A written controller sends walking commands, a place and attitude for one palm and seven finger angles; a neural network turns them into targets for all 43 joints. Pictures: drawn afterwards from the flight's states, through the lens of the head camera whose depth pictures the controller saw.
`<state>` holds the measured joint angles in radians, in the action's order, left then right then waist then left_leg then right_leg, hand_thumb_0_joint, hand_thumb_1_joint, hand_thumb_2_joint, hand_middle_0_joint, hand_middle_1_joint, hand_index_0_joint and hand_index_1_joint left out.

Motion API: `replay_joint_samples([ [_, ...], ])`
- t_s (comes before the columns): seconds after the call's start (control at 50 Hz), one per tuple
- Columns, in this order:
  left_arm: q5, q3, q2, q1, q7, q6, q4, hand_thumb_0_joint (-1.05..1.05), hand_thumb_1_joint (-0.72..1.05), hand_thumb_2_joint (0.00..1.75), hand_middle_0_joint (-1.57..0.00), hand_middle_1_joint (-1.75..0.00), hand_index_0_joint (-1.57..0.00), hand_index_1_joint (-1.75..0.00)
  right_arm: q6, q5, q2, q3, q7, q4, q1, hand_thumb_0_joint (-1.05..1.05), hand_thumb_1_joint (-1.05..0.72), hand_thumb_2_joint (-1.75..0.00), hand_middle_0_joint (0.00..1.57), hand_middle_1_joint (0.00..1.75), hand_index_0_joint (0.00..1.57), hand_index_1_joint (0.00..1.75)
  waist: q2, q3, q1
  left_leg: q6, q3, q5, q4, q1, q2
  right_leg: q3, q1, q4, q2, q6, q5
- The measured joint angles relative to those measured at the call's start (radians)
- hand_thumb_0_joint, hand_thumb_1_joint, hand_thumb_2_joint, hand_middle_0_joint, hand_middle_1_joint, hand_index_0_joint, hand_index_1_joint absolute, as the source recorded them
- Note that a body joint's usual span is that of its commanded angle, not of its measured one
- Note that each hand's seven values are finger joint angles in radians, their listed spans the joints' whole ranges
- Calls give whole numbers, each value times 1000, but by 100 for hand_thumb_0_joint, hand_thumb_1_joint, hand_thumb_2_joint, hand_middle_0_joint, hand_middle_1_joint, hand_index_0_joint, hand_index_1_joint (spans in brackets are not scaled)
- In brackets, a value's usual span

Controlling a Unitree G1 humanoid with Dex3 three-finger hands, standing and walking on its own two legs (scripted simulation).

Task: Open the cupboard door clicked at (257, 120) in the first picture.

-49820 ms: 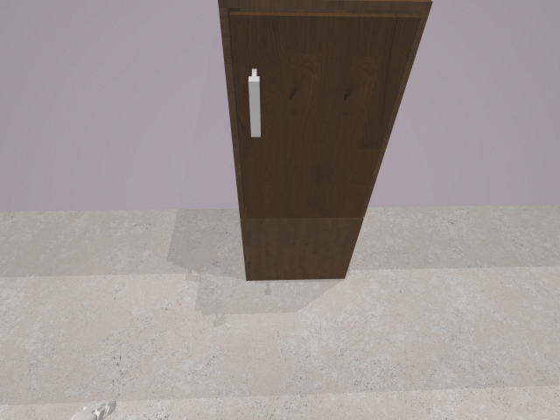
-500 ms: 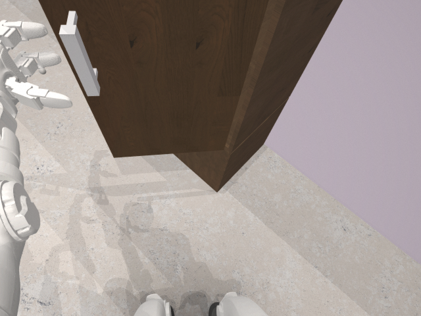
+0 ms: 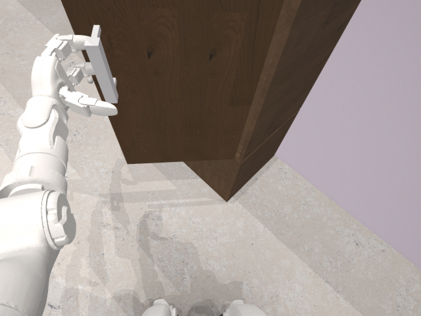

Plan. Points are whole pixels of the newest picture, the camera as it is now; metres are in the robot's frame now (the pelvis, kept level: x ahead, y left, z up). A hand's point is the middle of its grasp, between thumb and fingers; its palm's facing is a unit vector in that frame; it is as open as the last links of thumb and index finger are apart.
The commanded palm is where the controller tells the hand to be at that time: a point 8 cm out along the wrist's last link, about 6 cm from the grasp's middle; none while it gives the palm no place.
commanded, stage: slide the fingers in behind the handle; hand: left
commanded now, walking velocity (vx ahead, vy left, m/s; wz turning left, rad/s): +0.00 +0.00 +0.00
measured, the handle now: (104, 66) +0.56 +0.17 +0.11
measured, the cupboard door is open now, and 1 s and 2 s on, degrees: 50 48 49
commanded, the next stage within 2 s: close the thumb around the handle in 0.94 s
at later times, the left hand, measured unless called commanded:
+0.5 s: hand (108, 78) +0.52 +0.15 +0.12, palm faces +0.04 -1.00 -0.01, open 13.9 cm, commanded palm +0.50 +0.19 +0.11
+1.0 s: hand (115, 77) +0.53 +0.14 +0.12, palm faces +0.03 -1.00 -0.01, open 13.8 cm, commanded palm +0.51 +0.19 +0.11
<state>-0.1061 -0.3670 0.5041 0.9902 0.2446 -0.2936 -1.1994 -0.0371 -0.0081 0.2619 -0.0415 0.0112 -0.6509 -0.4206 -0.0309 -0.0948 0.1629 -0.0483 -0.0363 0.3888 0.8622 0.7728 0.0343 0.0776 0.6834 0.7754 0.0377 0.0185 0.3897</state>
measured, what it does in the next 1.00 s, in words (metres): stands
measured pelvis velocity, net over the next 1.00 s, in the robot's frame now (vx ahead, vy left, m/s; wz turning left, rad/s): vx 0.00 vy -0.02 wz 0.01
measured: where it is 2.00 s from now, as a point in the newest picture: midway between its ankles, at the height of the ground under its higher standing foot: outside the picture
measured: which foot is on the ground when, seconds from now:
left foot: down 0.00-1.00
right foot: down 0.00-1.00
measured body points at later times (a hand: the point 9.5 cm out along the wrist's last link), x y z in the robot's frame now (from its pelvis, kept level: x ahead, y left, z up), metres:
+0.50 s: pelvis -0.01 -0.02 +0.00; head +0.10 +0.00 +0.43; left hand +0.52 +0.21 +0.13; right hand -0.05 -0.28 -0.11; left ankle +0.01 +0.08 -0.70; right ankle -0.02 -0.11 -0.70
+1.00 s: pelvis +0.00 -0.02 +0.00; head +0.11 -0.01 +0.43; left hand +0.52 +0.20 +0.12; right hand -0.01 -0.28 -0.12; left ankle +0.01 +0.08 -0.70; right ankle -0.02 -0.11 -0.70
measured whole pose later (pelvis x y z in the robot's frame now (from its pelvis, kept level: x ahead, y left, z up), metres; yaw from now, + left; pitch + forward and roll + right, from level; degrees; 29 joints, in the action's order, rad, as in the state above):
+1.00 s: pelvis +0.00 -0.02 +0.00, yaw +1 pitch +18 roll -2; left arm -0.07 -0.34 0.48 1.06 0.15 -0.31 -1.26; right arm 0.00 -0.02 0.27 -0.04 0.02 -0.67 -0.42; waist -0.04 -0.08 0.18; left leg -0.02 -0.02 0.37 0.85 0.80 0.04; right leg 0.09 0.72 0.79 0.04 0.05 0.39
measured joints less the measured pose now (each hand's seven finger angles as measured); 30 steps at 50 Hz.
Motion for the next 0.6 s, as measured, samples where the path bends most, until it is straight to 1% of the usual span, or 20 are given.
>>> replay_joint_samples([
  [0.06, 19, 3, -6, 10, -27, 6, -11, -1, -51, 30, -30, -120, -30, -120, 6, -2, 1, 2, 1, 6, 2, 1, -90, -90, 20, 30, 20, 30, -2, 5, 8, 1, 0, -3, 2, 5, 0, 0, 7, 6, -1, 2, 0],
  [0.1, 29, 1, -11, 10, -43, -3, -5, -1, -51, 30, -30, -120, -30, -120, 11, -4, 3, 4, 2, 9, 1, 1, -90, -90, 20, 30, 20, 30, -4, 8, 11, 2, -2, -5, 3, 9, 0, -2, 14, 11, -1, 3, -1],
  [0.2, 34, -2, -19, 24, -66, -29, -14, -1, -51, 30, -30, -120, -30, -120, 16, -6, 8, 5, 4, 0, -5, 1, -90, -90, 20, 30, 20, 30, -5, 15, 14, 6, -5, -10, 4, 15, 2, -5, 25, 22, 0, 7, -2],
  [0.32, 44, -13, 8, 61, -77, -18, -59, -1, -50, 30, -31, -121, -32, -121, 19, -3, 12, 2, -3, -6, -18, 1, -90, -90, 20, 30, 20, 30, -2, 22, 28, 12, 0, -18, 3, 25, 5, 0, 37, 25, 4, 14, -6],
  [0.44, 36, 16, 23, 86, -85, -17, -67, -1, -50, 30, -31, -121, -32, -123, 28, -6, 19, 6, -5, -17, -35, 1, -90, -90, 20, 30, 20, 30, -3, 27, 29, 18, 12, -26, 4, 46, 5, 12, 53, 27, 5, 21, -9],
  [0.52, 22, 35, 14, 96, -86, -15, -68, -1, -50, 30, -31, -121, -31, -123, 33, -9, 21, 9, -3, -31, -38, 1, -90, -90, 20, 30, 20, 30, -3, 27, 26, 21, 19, -27, 5, 53, 5, 19, 58, 27, 5, 24, -8],
  [0.6, 20, 43, -2, 91, -93, -11, -57, -1, -50, 30, -30, -121, -30, -123, 37, -11, 21, 13, -1, -36, -36, 1, -90, -90, 20, 30, 20, 30, -1, 21, 25, 24, 22, -28, 2, 54, 5, 22, 58, 23, 6, 27, -8],
])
